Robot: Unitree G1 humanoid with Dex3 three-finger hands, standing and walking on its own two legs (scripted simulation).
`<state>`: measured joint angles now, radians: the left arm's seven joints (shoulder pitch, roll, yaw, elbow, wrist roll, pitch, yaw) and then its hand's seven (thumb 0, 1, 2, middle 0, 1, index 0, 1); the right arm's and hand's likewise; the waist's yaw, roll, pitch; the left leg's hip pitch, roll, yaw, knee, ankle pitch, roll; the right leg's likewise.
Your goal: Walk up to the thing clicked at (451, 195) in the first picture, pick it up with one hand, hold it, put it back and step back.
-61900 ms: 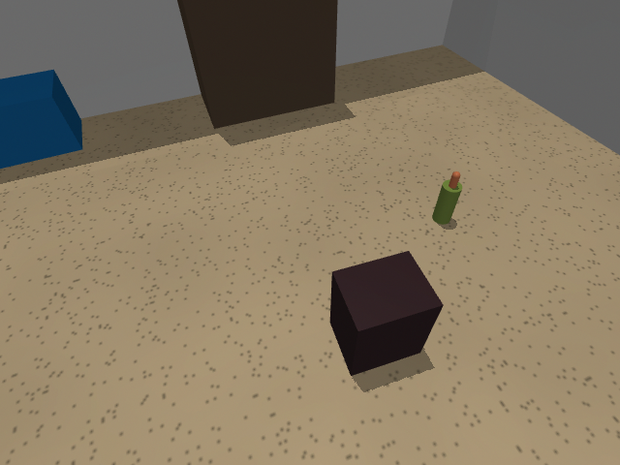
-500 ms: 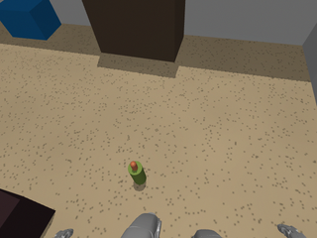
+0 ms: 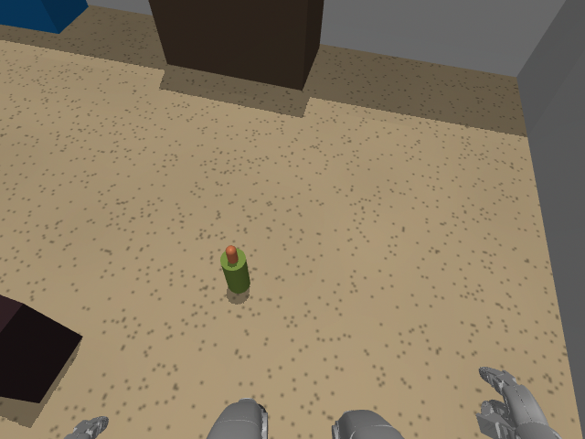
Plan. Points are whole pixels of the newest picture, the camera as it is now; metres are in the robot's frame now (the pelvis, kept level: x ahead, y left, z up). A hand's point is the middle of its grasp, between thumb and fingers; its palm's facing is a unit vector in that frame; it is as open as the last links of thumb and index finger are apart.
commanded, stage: step back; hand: left
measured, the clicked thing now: (235, 267) +0.62 +0.21 -0.62
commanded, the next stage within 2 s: stand in 1.94 s
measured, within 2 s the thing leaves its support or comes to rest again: neither
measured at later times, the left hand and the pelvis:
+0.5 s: hand out of the picture -0.04 +0.25 -0.15, palm faces +0.08 -0.92 -0.39, open 7.4 cm; pelvis -0.17 -0.02 -0.01, yaw +5 degrees
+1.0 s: hand out of the picture -0.28 +0.22 -0.14, palm faces +0.08 -0.90 -0.43, open 7.4 cm; pelvis -0.33 -0.07 +0.00, yaw +5 degrees
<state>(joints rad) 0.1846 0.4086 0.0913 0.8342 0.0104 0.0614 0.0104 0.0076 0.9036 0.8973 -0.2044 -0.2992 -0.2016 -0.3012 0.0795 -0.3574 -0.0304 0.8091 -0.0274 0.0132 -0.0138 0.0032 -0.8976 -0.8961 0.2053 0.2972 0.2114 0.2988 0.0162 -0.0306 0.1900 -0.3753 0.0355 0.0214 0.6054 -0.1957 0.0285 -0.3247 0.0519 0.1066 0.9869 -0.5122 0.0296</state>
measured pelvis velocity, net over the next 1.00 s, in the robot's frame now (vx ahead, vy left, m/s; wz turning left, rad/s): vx -0.33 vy -0.07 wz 0.08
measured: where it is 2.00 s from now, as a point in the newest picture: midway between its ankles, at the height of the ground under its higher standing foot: outside the picture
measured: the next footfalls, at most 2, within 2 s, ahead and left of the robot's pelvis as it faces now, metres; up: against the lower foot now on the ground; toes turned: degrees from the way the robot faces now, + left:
right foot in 0.08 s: -0.03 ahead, -0.15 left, +0.00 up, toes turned +1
left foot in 0.40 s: -0.11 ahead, +0.09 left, +0.00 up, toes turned +3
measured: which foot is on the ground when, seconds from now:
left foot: down 0.00-0.12, up 0.14-0.38, down 0.40-0.76, up 0.78-1.00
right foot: up 0.00-0.06, down 0.08-0.42, up 0.44-0.72, down 0.74-1.00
